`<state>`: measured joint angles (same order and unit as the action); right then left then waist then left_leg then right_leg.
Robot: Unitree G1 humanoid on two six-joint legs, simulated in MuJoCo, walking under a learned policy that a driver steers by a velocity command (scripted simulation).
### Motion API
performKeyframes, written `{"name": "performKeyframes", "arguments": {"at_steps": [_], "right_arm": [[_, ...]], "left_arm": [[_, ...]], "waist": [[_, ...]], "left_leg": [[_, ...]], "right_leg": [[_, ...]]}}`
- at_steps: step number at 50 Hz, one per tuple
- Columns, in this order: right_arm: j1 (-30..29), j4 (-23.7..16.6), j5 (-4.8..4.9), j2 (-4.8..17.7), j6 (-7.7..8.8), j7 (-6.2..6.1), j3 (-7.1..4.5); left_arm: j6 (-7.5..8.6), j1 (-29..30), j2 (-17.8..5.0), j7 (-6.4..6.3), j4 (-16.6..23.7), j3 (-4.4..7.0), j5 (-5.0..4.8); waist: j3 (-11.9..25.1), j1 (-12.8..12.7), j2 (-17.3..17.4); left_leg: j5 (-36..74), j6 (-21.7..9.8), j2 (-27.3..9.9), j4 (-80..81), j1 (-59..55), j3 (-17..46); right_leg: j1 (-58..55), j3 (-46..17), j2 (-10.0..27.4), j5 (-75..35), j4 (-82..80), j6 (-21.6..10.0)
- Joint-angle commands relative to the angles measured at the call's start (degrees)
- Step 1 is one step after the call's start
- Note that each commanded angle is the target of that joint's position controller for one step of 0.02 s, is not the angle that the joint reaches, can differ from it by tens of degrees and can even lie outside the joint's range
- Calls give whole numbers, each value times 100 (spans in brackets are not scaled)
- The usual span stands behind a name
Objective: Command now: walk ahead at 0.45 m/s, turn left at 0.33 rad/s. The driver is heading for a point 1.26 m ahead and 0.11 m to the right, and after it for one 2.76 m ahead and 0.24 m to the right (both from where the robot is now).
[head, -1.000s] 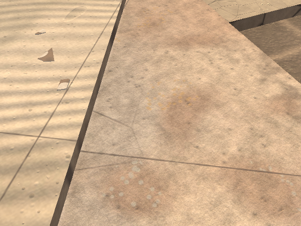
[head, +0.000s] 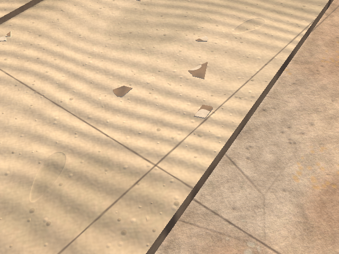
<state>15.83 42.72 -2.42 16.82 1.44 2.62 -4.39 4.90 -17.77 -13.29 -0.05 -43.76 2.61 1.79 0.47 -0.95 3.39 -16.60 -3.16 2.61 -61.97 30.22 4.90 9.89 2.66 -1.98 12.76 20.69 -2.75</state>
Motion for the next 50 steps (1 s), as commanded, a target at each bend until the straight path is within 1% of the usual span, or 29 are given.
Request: {"name": "performKeyframes", "arguments": {"at_steps": [1,5,8,11,12,13,14,15,16,17,18,20,22,24,28,32,35,37,38,39,40,41,42,43,44,45,46,48,50], "right_arm": [[-122,-329,-32,115,49,64,15],[-1007,-554,-30,-87,69,123,164],[-1559,-681,28,-157,89,140,250],[-1369,-613,20,-49,116,7,221],[-949,-450,-11,9,148,-49,181],[-182,-164,-69,144,209,-112,109],[680,63,-168,444,265,-189,2],[1267,117,-245,1133,274,-266,-151],[1291,194,61,991,202,-261,-167],[744,192,117,729,185,-247,-85],[345,150,115,395,211,-207,-7],[95,233,142,86,283,-203,85],[259,373,153,53,372,-199,86],[482,538,193,122,416,-197,64],[965,784,172,78,393,-199,88],[1277,951,159,121,404,-238,110],[1438,1089,127,183,394,-293,113],[1377,1143,110,214,372,-328,110],[1320,1167,96,229,371,-349,107],[1267,1192,86,282,362,-363,93],[1117,1192,117,360,328,-370,69],[1034,1129,185,363,337,-356,67],[1277,972,205,-97,339,-344,168],[2038,1106,383,-389,317,-306,173],[1570,1133,197,-39,278,-337,104],[962,960,121,-27,306,-311,84],[687,845,113,-155,324,-293,102],[553,752,72,-473,208,-216,176],[237,549,130,-741,93,-268,270]], "left_arm": [[180,-305,-577,55,92,124,-50],[158,-521,-565,79,-151,107,-100],[126,-792,-721,81,-354,135,-113],[54,-994,-858,38,-567,145,-115],[26,-1000,-920,24,-613,150,-130],[-5,-1049,-909,10,-671,135,-158],[3,-975,-829,-5,-581,93,-176],[16,-1279,-72,59,-264,-99,-277],[-29,-1124,-641,21,-385,67,-117],[-45,-725,-665,44,-255,95,-85],[-10,-476,-570,92,-214,55,-73],[-122,-560,-465,152,-308,52,13],[-240,-692,-328,211,-430,42,50],[-288,-393,-270,250,-372,50,55],[-327,614,-222,257,-79,39,43],[-322,1471,-127,247,169,-33,-4],[-312,1787,-173,215,280,-35,-35],[-281,1677,-182,168,272,-21,-46],[-265,1388,-196,125,173,2,-48],[-223,930,-303,84,18,58,-43],[-154,62,-373,53,-291,119,-17],[-93,-752,-625,11,-587,218,55],[-72,-1314,-1262,-18,-635,340,153],[-190,-1190,-1500,34,-692,419,35],[-247,-567,-1102,66,-590,361,-76],[-239,-148,-656,83,-552,236,-91],[-196,-27,-399,106,-635,150,-38],[-95,-168,-151,76,-881,44,-45],[15,-604,-104,115,-1184,-11,-63]], "waist": [[-182,35,-894],[-328,-71,-894],[-391,-207,-949],[-325,-65,-942],[-125,129,-882],[289,456,-673],[828,815,-499],[1546,739,946],[1516,813,519],[617,515,232],[166,377,3],[-180,18,77],[-151,-98,37],[-279,-124,-11],[-528,83,-20],[-625,274,59],[-690,328,92],[-640,221,93],[-454,91,179],[-186,-100,181],[224,-491,100],[683,-768,-64],[1249,-671,-1110],[1699,-334,-2214],[859,-228,-1046],[182,-173,-657],[-97,-33,-411],[-182,177,-547],[-211,230,-536]], "left_leg": [[386,94,-144,77,1079,149],[978,198,-353,1370,882,-380],[1016,120,-390,2306,168,-805],[616,-142,-155,2760,-584,-999],[563,-244,38,3066,-1130,-1080],[678,-382,186,3463,-2138,-1109],[411,-577,-495,3535,-3466,-375],[38,-1271,-2491,3902,-5083,2409],[21,-1487,-2668,4534,-4577,3470],[-81,-1358,-2349,4587,-3899,2544],[293,-1227,-2079,4789,-3166,1951],[924,-884,-1554,5125,-2360,1077],[1745,-898,-1433,5211,-2243,721],[2040,-924,-1381,5327,-2255,452],[2453,-893,-1311,5417,-2560,178],[3077,-745,-1284,5374,-2792,-106],[3437,-697,-1443,5291,-3194,-146],[4365,-654,-1539,4945,-3479,-215],[5089,-609,-1513,4575,-3560,-287],[5674,-550,-1444,3967,-3625,-327],[5722,-475,-1239,2958,-3470,-464],[4476,-396,-944,1745,-2572,-563],[1190,-279,-380,-201,-1419,-892],[-1212,-130,364,-1959,99,-433],[-706,-172,-94,-2704,729,-178],[-389,-222,-266,-3011,1013,-353],[-219,-275,-425,-3186,1098,-428],[-36,-342,-541,-3828,1326,-480],[-221,-429,-495,-4863,2271,-552]], "right_leg": [[-657,-1219,1436,-1217,-1098,-731],[-544,-617,1283,-1904,-1141,-697],[-414,-460,1305,-2188,-1056,-649],[-652,-464,1516,-3321,-524,-647],[-765,-350,1446,-4184,74,-601],[-608,-120,1228,-4455,1081,-495],[286,-4,1054,-3222,2285,-370],[2247,366,281,473,4451,-76],[2755,-266,130,1508,5170,-109],[3016,-417,451,1068,5277,-159],[2916,-417,598,666,5057,-148],[2411,-388,804,336,4554,-52],[2294,-275,764,209,4569,51],[2593,-204,818,-18,4387,121],[3240,-89,885,-693,3540,211],[2948,114,718,-1205,2371,136],[2703,192,589,-1175,1785,-34],[2382,259,436,-807,1561,-203],[1924,337,274,-552,1466,-299],[1358,355,98,-408,1309,-386],[375,441,-98,-643,842,-467],[-976,157,218,-756,633,-512],[-1962,-1807,1881,-718,497,-669],[-2654,-4139,2619,-126,-540,-1454],[-1901,-3611,2330,1186,-730,-1401],[-1135,-2886,2082,1464,-795,-1303],[-623,-2374,1848,1013,-880,-1144],[-93,-1806,1562,399,-911,-994],[8,-1609,1501,221,-761,-982]]}}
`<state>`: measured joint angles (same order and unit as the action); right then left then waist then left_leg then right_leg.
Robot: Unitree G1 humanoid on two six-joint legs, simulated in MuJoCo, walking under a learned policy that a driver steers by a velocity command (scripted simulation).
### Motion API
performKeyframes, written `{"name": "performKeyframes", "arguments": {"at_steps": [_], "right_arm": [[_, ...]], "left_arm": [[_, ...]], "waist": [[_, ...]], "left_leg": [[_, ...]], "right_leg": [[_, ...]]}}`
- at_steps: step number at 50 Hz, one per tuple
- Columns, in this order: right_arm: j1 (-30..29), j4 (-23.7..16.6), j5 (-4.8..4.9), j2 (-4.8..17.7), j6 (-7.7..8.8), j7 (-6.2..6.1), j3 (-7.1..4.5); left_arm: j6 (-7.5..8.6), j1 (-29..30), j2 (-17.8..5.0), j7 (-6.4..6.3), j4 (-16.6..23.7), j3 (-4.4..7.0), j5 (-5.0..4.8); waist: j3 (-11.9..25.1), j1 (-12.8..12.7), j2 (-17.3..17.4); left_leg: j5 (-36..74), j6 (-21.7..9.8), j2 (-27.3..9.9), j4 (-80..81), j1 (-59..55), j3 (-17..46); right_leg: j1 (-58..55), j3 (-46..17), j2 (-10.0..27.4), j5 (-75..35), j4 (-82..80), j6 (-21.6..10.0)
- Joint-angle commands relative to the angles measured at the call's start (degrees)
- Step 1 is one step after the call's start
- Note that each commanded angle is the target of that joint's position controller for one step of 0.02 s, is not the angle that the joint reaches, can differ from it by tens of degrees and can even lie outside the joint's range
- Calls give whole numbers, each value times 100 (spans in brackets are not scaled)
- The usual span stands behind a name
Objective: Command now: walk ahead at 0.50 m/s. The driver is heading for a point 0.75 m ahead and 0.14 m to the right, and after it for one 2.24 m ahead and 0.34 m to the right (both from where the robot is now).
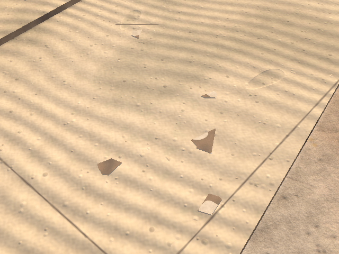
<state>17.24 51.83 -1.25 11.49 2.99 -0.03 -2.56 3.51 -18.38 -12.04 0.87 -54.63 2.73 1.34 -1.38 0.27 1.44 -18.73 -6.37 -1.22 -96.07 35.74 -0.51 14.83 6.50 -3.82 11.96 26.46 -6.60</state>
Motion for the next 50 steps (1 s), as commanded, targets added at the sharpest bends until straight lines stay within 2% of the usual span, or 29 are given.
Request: {"name": "performKeyframes", "arguments": {"at_steps": [1,4,6,8,12,13,15,17,18,19,20,21,22,23,24,25,27,29,31,33,35,38,42,44,45,46,47,49,50], "right_arm": [[-145,-510,6,-362,-121,-32,160],[-1123,-1103,-31,-505,-187,-44,389],[-1382,-1191,-118,-216,-218,0,381],[-1431,-1179,-98,-64,-237,-3,353],[-2034,-1335,-7,-201,-246,39,442],[-2166,-1347,20,-292,-229,64,479],[-1961,-1221,70,-344,-209,52,492],[-826,-890,136,-71,-153,-28,351],[35,-649,114,134,-60,-49,262],[767,-454,-32,762,38,-84,44],[1065,-287,-45,1212,-8,-70,-130],[277,-263,97,1201,21,-22,-139],[-144,-263,75,803,55,-14,-83],[-257,-152,10,383,119,13,10],[-306,-18,-15,-1,203,12,110],[-356,73,-34,-168,284,-3,137],[-81,297,-9,-9,437,-26,79],[70,299,1,286,507,-31,9],[185,282,29,250,468,-70,28],[283,185,43,341,426,-119,30],[566,165,58,524,420,-183,16],[913,262,71,645,392,-276,-3],[803,216,-5,997,215,-396,-119],[430,1,-5,1156,115,-293,-187],[391,-176,-59,928,132,-228,-149],[446,-662,60,525,182,-121,-94],[-111,-776,-8,784,287,-84,-100],[-290,-863,101,839,412,-92,-83],[-222,-851,19,820,305,-119,-87]], "left_arm": [[175,-692,-182,40,-237,-60,-22],[192,-840,-135,13,-418,-198,-23],[205,-879,-286,-65,-364,-242,-65],[226,-1271,-367,-180,-429,-245,-118],[186,-1795,-309,-283,-531,-208,-127],[164,-1792,-275,-279,-532,-213,-104],[142,-1691,-357,-243,-521,-221,-56],[110,-1753,-611,-239,-568,-146,40],[138,-1405,-744,-192,-464,-85,-54],[242,-1337,-414,-99,-116,-138,-211],[282,-895,-356,47,155,-29,-120],[288,-640,-388,91,377,30,28],[244,-396,-370,74,536,48,15],[165,-305,-216,9,600,58,16],[77,-436,-112,-36,627,60,-13],[-46,-654,2,-48,589,47,-27],[-193,-496,-2,-45,687,57,-36],[-229,-137,-128,10,841,79,-41],[-229,170,-154,69,909,91,-14],[-214,589,-46,130,1024,28,-85],[-166,1133,58,153,1181,-37,-62],[-182,1516,-49,170,1338,-47,18],[-221,617,-460,176,1084,101,44],[-144,-524,-782,113,718,284,76],[-148,-868,-1166,42,648,417,87],[-215,-595,-1671,37,793,544,84],[-236,-506,-1459,16,859,507,-39],[-171,16,-920,-48,849,344,-40],[-106,134,-813,-61,861,294,-79]], "waist": [[-126,155,-380],[-449,254,-257],[-452,191,-336],[-351,87,-381],[-299,-165,-326],[-318,-197,-397],[-70,-23,-667],[560,482,-1123],[970,966,-1201],[1590,1122,-418],[1623,1124,683],[963,526,256],[204,291,-136],[-203,127,-491],[-384,-167,-500],[-360,-358,-224],[-420,-411,85],[-447,-376,34],[-397,-317,93],[-216,-161,152],[-125,98,246],[-137,252,368],[209,-280,698],[726,-901,380],[1011,-970,-195],[1326,-519,-1489],[1173,-717,-339],[26,-178,380],[-83,5,514]], "left_leg": [[-81,-155,-92,-1971,2236,14],[249,-69,-180,-1302,2857,-120],[567,168,-210,-173,2503,-516],[619,302,-327,470,2544,-651],[272,146,-387,1984,2473,-777],[122,63,-252,2555,2039,-911],[-541,-182,336,3353,637,-1430],[-1121,-426,779,3879,-416,-1317],[-678,-676,594,4518,-1606,-682],[-1833,-1245,-691,5370,-3234,1675],[-1679,-1770,-1914,7551,-3703,4873],[-1840,-1526,-1945,7846,-3227,4994],[-1878,-1264,-1968,7805,-2407,4004],[-1388,-980,-1783,7850,-1795,3120],[-537,-666,-1538,7987,-1406,2278],[-59,-467,-1359,8137,-1264,1615],[869,-355,-1115,8458,-1530,816],[1712,-250,-881,8762,-1790,66],[2667,-143,-558,8722,-2187,-549],[3100,25,-457,8700,-2652,-946],[3863,140,-689,8662,-3334,-1031],[5193,274,-941,8334,-4096,-1258],[7317,308,-1262,6736,-4523,-1430],[5914,196,-1180,4582,-3800,-1383],[2849,196,-807,2945,-2440,-1330],[-1301,488,564,820,193,-700],[-814,416,183,738,1013,382],[6,482,-235,1686,663,321],[-24,593,-321,1974,275,325]], "right_leg": [[-334,-1931,1706,295,-1201,-530],[408,-1522,1403,915,-1458,-112],[532,-1405,1171,88,-1780,-166],[-145,-1415,1296,-1400,-1851,-340],[-1640,-1128,1550,-2998,-1940,-401],[-1738,-991,1530,-3676,-1923,-397],[-1721,-552,1487,-6708,-1407,-335],[-2259,-552,1761,-8783,196,-336],[-1775,-429,1729,-8343,1381,-273],[24,-277,1180,-6176,3364,-16],[1645,-438,-258,482,5557,145],[2467,-1521,76,461,6193,-18],[2678,-1267,335,280,6231,-88],[2598,-1124,529,188,6197,-140],[2373,-1159,655,58,5887,-95],[2158,-1174,709,111,5662,-42],[2367,-1104,691,63,5392,-4],[2455,-900,665,-350,4508,54],[2390,-584,556,-747,3672,173],[2211,-296,476,-1171,2557,296],[2174,-39,434,-1461,1732,302],[1952,323,239,-1353,938,124],[1011,440,-175,-301,794,-347],[-451,28,-247,-69,-33,-680],[-1615,-1196,739,316,82,-957],[-3128,-4566,2165,44,-457,-2174],[-3023,-4691,2234,260,-1043,-2183],[-1490,-3346,1973,-1866,-1219,-1611],[-979,-2789,1700,-3082,-1113,-1410]]}}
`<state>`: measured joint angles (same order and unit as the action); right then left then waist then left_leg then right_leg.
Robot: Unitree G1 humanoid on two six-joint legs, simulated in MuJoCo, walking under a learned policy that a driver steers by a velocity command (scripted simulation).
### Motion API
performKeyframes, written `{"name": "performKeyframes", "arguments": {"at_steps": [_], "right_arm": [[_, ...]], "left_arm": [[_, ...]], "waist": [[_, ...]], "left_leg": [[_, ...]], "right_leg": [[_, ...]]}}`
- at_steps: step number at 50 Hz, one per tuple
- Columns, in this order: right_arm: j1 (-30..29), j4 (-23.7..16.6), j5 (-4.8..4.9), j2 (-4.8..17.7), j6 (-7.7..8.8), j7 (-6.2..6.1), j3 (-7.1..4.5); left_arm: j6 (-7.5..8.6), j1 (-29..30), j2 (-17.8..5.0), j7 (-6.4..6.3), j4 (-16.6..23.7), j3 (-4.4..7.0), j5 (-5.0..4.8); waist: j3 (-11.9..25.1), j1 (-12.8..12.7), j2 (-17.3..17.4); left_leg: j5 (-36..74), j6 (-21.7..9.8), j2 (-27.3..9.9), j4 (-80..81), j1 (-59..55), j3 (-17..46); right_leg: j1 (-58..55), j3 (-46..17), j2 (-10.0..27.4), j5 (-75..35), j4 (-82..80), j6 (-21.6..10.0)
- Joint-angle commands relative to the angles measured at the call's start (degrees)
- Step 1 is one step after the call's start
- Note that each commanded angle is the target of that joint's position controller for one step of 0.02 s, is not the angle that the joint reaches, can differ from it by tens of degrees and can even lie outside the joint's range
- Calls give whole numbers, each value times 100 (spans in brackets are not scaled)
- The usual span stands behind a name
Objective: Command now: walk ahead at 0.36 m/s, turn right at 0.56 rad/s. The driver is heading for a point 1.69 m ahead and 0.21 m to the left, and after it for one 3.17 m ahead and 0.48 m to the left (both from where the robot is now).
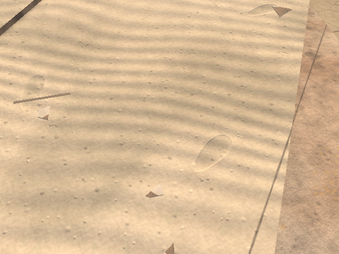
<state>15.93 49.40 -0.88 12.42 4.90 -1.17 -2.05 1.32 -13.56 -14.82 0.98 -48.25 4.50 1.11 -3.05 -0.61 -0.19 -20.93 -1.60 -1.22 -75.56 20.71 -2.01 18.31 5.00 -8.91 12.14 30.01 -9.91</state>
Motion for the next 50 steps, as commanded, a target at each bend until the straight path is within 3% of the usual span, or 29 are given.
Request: {"name": "performKeyframes", "arguments": {"at_steps": [1,4,8,11,15,17,19,20,21,22,23,24,26,29,33,39,41,42,43,44,45,46,47,48,50], "right_arm": [[84,-587,-119,673,-39,-11,-124],[9,-758,-166,513,-315,2,-81],[-688,-1093,-133,533,-427,6,-35],[-1258,-1324,-99,563,-469,-16,14],[-1287,-1259,-61,560,-396,-4,69],[-882,-1088,-75,598,-320,9,60],[31,-726,-79,687,-198,-21,12],[447,-602,-77,915,-102,-40,-28],[495,-723,-63,1309,-110,-21,-82],[341,-747,123,1051,-223,16,-49],[-23,-885,167,905,-271,78,-36],[-223,-908,151,891,-338,96,-69],[-341,-877,96,958,-461,61,-126],[-283,-872,26,985,-552,65,-210],[-158,-871,1,1092,-671,76,-339],[-386,-937,-20,1144,-806,109,-472],[-706,-1032,42,1101,-823,113,-487],[-731,-1114,105,937,-799,106,-455],[-549,-1203,223,557,-779,98,-400],[-596,-1078,-64,1074,-717,59,-504],[-461,-970,-93,1213,-707,100,-567],[-125,-868,-126,1097,-725,147,-541],[101,-799,-145,1035,-767,171,-522],[196,-727,-127,976,-806,201,-486],[-233,-906,-80,922,-855,267,-415]], "left_arm": [[178,-262,-484,-69,249,78,-74],[288,-470,-746,-56,201,92,-73],[165,-843,-804,-140,214,77,-115],[54,-1108,-842,-203,254,84,-108],[6,-1136,-655,-255,288,-8,21],[32,-954,-594,-261,295,-59,63],[92,-668,-691,-264,277,-69,-20],[155,-741,-695,-245,346,-82,-30],[143,-1569,-396,-251,357,-114,-82],[3,-1741,-556,-239,239,-116,-13],[-110,-1270,-726,-231,252,-95,136],[-169,-813,-736,-219,332,-83,190],[-309,-562,-633,-180,445,-109,104],[-405,-547,-474,-194,466,-169,71],[-445,-228,-461,-279,601,-189,29],[-312,-604,-452,-346,563,-208,-79],[-227,-1286,-521,-427,411,-186,-38],[-182,-1451,-861,-503,398,-102,25],[-185,-861,-1479,-545,641,70,28],[-198,197,-1266,-524,899,13,144],[-160,371,-820,-510,990,-116,140],[-114,615,-613,-483,1000,-179,126],[-71,696,-615,-470,1054,-186,93],[-64,646,-623,-466,1101,-185,86],[-73,155,-666,-422,1031,-162,90]], "waist": [[173,224,561],[394,272,153],[629,3,-302],[652,-258,-423],[583,-382,-539],[533,-194,-547],[590,318,-385],[938,399,57],[1585,-6,1324],[2011,-106,1404],[1357,-113,692],[944,-60,410],[596,-169,482],[741,-149,618],[614,29,824],[596,-36,989],[507,-375,1077],[410,-384,564],[528,-163,-1457],[-128,57,-955],[21,261,-399],[111,547,-237],[283,618,-344],[300,521,-501],[230,172,-669]], "left_leg": [[184,207,-350,155,1421,447],[497,347,-248,810,1367,254],[1180,387,-131,1705,1644,153],[1430,394,-37,2381,1822,204],[1532,209,25,3326,1458,98],[1397,-28,101,3859,614,100],[2103,-305,188,5021,-634,100],[4273,-500,-387,4999,-1587,792],[7657,-1468,-1942,4658,-2565,2455],[7066,-2051,-2227,5168,-2383,3455],[5759,-1957,-1911,5370,-1866,3265],[4642,-1722,-1544,5520,-1473,2853],[3017,-1282,-953,5884,-762,2242],[1540,-1038,-572,6098,-558,2110],[-279,-963,-550,6506,-357,2538],[-716,-557,-350,6786,76,2867],[-748,-100,3,6813,510,2664],[-897,312,458,6203,974,2194],[-1127,357,1269,3867,1546,1051],[-820,364,890,2546,1833,751],[-472,327,766,1696,1165,881],[-140,280,760,1128,944,840],[41,285,723,703,924,741],[50,336,679,483,1037,569],[11,462,494,963,1426,392]], "right_leg": [[-1024,-2198,1960,-3854,-1415,-911],[-863,-1637,1503,-5306,-1204,-609],[-1176,-1534,1171,-5538,-856,-41],[-1544,-1815,1190,-5159,-634,129],[-1891,-1799,1374,-4945,-488,168],[-1652,-1821,1466,-4860,-317,238],[-1443,-1663,1343,-4767,440,384],[-1034,-1477,1005,-3365,1230,525],[-256,-981,232,896,2851,789],[112,-839,88,2347,3371,885],[479,-942,292,2238,3743,945],[718,-889,368,2020,3836,982],[628,-866,567,1628,3411,1054],[449,-697,489,1407,2913,1107],[436,-684,476,1391,2112,1070],[-593,-598,204,1310,592,740],[-1520,-509,174,840,-884,508],[-1955,-1072,763,1236,-1798,349],[-1638,-3402,2639,2561,-2333,-252],[-402,-3473,3184,1851,-2441,-563],[52,-2859,2806,911,-2173,-505],[146,-2141,2366,77,-1890,-239],[-60,-1669,2103,-426,-1680,-100],[-224,-1325,1959,-841,-1548,-89],[-887,-1128,1967,-1497,-1345,-164]]}}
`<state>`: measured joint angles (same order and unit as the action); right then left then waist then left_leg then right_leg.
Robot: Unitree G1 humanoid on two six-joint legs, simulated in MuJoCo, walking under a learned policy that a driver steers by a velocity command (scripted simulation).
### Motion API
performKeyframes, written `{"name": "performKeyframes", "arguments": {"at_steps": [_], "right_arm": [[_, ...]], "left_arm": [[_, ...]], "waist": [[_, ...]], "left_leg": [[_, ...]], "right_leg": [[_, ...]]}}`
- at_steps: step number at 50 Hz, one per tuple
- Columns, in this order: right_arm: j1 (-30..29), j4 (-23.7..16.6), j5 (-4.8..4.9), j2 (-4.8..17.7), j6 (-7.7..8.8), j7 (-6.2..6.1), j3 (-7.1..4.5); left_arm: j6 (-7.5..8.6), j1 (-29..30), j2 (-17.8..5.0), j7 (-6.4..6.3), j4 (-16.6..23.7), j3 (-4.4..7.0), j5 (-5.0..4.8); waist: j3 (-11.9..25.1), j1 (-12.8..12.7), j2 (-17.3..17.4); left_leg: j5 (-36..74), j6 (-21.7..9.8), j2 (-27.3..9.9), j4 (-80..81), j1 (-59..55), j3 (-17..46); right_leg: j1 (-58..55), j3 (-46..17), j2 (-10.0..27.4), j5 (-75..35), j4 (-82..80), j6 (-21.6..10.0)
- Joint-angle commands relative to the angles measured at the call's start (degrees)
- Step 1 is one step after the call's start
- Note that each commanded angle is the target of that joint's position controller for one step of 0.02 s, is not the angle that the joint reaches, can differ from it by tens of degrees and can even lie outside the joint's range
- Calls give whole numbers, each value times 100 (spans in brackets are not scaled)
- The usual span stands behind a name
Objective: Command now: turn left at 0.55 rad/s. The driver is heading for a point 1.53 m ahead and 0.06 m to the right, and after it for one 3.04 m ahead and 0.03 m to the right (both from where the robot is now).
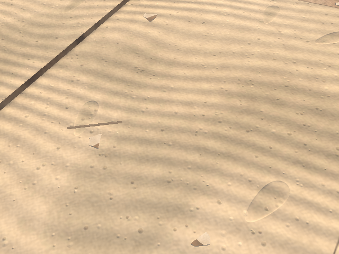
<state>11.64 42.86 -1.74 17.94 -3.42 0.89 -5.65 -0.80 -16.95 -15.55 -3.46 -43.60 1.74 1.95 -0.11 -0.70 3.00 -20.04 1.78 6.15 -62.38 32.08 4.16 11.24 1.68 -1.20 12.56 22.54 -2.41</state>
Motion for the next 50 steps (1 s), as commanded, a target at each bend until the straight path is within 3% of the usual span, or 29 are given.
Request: {"name": "performKeyframes", "arguments": {"at_steps": [1,5,8,10,11,12,13,14,15,18,25,26,27,28,29,30,31,33,35,37,39,41,42,43,44,45,46,48,50], "right_arm": [[-64,-368,18,327,-36,95,-16],[-419,-602,88,102,-62,154,138],[-261,-599,182,148,-46,73,172],[125,-463,125,69,54,-11,220],[256,-411,27,293,137,-61,197],[426,-520,-34,694,227,-106,177],[376,-461,78,844,279,-165,151],[297,-456,94,475,313,-157,249],[23,-468,97,246,326,-170,344],[-177,-433,94,225,327,-241,377],[-94,-164,79,148,309,-278,417],[-61,-113,130,131,302,-283,425],[99,-57,130,120,308,-272,421],[37,-97,92,76,291,-235,416],[-106,-210,79,-9,255,-176,427],[-366,-274,-10,81,277,-127,402],[-522,-355,-47,127,333,-83,364],[-399,-343,-20,169,433,7,311],[-178,-213,2,13,533,90,338],[-60,-136,14,-76,561,106,348],[222,-16,27,-119,555,69,333],[1040,310,15,45,598,-24,259],[1713,444,-39,411,664,-86,173],[2129,463,4,1092,674,-100,21],[1848,486,-10,947,638,-114,41],[1328,347,21,609,673,-74,131],[1099,302,35,437,731,-46,179],[1086,361,55,244,833,-77,249],[1408,560,83,153,886,-80,285]], "left_arm": [[133,194,-667,35,492,151,-2],[122,-236,-923,137,362,274,21],[75,-91,-1018,240,325,312,15],[31,56,-992,254,262,306,-91],[44,-120,-844,249,231,270,-95],[35,-327,-286,286,430,120,-9],[-55,210,-166,213,577,44,-115],[-125,307,-472,203,519,111,-114],[-140,315,-446,231,418,125,-128],[-145,-68,-484,283,90,164,-65],[-139,19,-154,194,-132,8,-121],[-84,-177,-70,192,-226,-39,-75],[-10,-278,-247,184,-292,-4,21],[63,-454,-478,181,-286,33,92],[41,-497,-991,219,-401,206,-27],[34,-753,-1001,272,-477,254,-57],[47,-725,-849,302,-513,228,-27],[138,-590,-736,318,-515,226,-9],[260,-298,-698,322,-487,240,-83],[322,-106,-694,335,-494,263,-116],[303,-56,-734,357,-539,299,-146],[289,-56,-599,358,-541,287,-100],[311,165,-210,381,-389,175,-45],[355,347,69,417,-112,89,-85],[350,391,-365,437,-65,180,4],[369,470,-473,506,-111,218,-13],[403,366,-425,560,-208,211,-44],[386,314,-370,620,-327,201,34],[342,489,-224,651,-278,161,49]], "waist": [[-48,-14,-1031],[187,-301,-1280],[250,-238,-1546],[233,101,-1306],[401,101,-871],[696,-5,602],[402,233,1381],[198,214,656],[44,91,525],[127,-77,569],[48,6,424],[218,-97,261],[242,-73,89],[55,-119,-210],[-457,-117,-1195],[-747,-359,-1592],[-1033,-364,-1565],[-878,-191,-1183],[-539,-32,-982],[-368,40,-1105],[-337,184,-1036],[-203,474,-564],[-103,787,438],[-158,862,1392],[-605,592,808],[-875,314,260],[-790,176,113],[-514,110,76],[-403,123,138]], "left_leg": [[-165,177,-318,-31,442,-253],[-845,84,-369,1355,-303,-458],[-770,-92,-214,2389,-1124,-779],[645,-229,-208,4193,-2002,-808],[1272,-293,-607,4658,-2843,-211],[2655,-514,-2233,4746,-3731,1584],[4173,-1414,-2737,4405,-2751,1834],[4042,-1589,-2488,4435,-2715,1565],[3664,-1472,-2209,4504,-2574,1226],[4223,-1238,-1651,4396,-2568,552],[2617,-1224,-1560,4189,-2103,665],[1409,-1087,-1468,4237,-1892,704],[-102,-955,-1322,4246,-1462,822],[-1201,-905,-1065,3898,-917,727],[-1362,-771,-383,3370,-362,25],[-926,-660,-188,2361,-198,-512],[-715,-641,-347,1836,-75,-560],[-703,-622,-638,1345,55,-322],[-413,-603,-624,1786,-466,-482],[-232,-594,-480,2461,-1242,-712],[352,-598,-355,3343,-2145,-968],[207,-594,-360,3812,-3498,-771],[-1031,-721,-1480,4652,-4029,764],[-3003,-1292,-2762,5760,-4111,3285],[-3307,-1668,-2966,5897,-3459,3657],[-2725,-1589,-2661,5793,-3102,3042],[-1865,-1428,-2320,5812,-2999,2378],[-190,-1229,-1879,5800,-3118,1397],[1078,-1229,-1723,5682,-3321,890]], "right_leg": [[-593,-813,1304,-1914,-489,-980],[-948,-656,1517,-2728,-64,-1024],[-675,-566,1493,-3045,214,-949],[-317,-340,1311,-2822,700,-626],[252,-203,1182,-2022,1078,-294],[1320,153,772,731,2147,104],[1447,-5,298,2158,2316,214],[1458,-229,400,2097,2687,266],[1444,-287,388,1802,2700,286],[1094,-165,272,1177,2641,375],[120,-30,101,534,725,281],[-436,1,96,-41,74,217],[-891,-268,255,134,122,123],[-1004,-846,682,1164,-23,-84],[-460,-1690,1000,2842,-581,-511],[-234,-2618,1611,3814,-1390,-916],[19,-3028,1956,3797,-1709,-1154],[-116,-2862,1968,3037,-1809,-1209],[-182,-2006,1539,1966,-1664,-976],[83,-1377,1185,1447,-1464,-818],[536,-1108,1083,1578,-1144,-774],[1454,-894,828,1983,-248,-619],[2117,-337,369,1820,1318,-412],[3297,120,-249,1961,2774,-273],[3479,-356,148,1711,3555,-375],[3433,-472,384,1110,3698,-388],[3211,-454,491,699,3602,-328],[2915,-243,558,128,3546,-169],[3021,-84,547,-161,3525,-51]]}}
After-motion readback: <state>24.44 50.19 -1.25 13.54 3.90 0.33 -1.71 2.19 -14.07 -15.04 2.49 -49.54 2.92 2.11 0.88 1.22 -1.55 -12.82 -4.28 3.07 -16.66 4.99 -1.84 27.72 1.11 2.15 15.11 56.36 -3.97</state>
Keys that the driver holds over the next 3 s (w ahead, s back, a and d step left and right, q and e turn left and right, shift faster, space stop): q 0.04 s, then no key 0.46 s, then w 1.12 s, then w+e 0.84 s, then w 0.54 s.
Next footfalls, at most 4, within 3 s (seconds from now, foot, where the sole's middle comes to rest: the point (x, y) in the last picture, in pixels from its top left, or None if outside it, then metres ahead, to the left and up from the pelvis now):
0.22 left None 0.01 0.13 -0.78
0.54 right None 0.04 -0.07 -0.78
0.84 left None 0.07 0.16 -0.78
1.30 right None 0.43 0.02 -0.78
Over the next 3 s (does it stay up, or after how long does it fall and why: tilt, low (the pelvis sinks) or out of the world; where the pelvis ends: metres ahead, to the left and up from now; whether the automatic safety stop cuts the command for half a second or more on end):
stays up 1.16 0.00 -0.02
